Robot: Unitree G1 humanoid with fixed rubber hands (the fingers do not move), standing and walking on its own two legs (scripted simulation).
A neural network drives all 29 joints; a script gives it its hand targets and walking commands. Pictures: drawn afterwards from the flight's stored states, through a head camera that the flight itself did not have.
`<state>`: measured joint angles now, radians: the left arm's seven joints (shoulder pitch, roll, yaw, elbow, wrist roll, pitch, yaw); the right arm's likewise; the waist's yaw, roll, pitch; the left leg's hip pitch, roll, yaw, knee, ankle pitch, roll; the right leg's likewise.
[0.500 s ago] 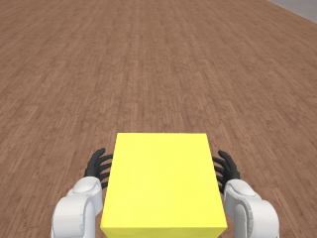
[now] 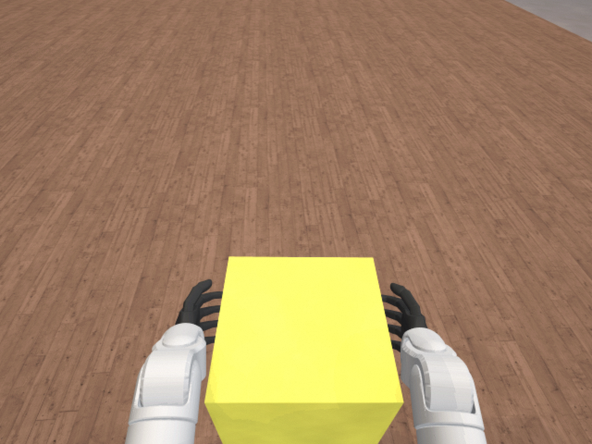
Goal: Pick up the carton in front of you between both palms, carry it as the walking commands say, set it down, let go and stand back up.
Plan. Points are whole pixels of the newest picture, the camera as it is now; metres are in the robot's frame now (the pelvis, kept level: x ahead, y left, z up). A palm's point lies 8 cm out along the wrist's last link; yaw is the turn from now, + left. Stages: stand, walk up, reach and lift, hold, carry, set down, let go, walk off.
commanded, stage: carry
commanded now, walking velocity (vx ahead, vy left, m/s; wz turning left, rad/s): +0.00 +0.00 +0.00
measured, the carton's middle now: (300, 362) +0.27 +0.00 -0.04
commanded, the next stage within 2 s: hold in 0.40 s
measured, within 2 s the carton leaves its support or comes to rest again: neither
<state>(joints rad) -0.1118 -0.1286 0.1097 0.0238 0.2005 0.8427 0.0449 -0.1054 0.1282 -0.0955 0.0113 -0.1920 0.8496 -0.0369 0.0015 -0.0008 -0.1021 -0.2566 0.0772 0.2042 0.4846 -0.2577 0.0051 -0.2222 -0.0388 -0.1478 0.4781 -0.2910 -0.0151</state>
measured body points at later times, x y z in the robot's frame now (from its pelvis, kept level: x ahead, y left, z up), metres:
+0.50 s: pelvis -0.01 +0.00 +0.01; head -0.02 +0.00 +0.46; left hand +0.28 +0.16 +0.03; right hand +0.28 -0.15 +0.03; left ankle -0.01 +0.12 -0.74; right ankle -0.03 -0.10 -0.74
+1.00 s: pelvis -0.07 +0.01 +0.00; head -0.12 +0.01 +0.45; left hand +0.23 +0.16 +0.04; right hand +0.23 -0.14 +0.04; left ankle -0.01 +0.12 -0.74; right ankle -0.03 -0.11 -0.74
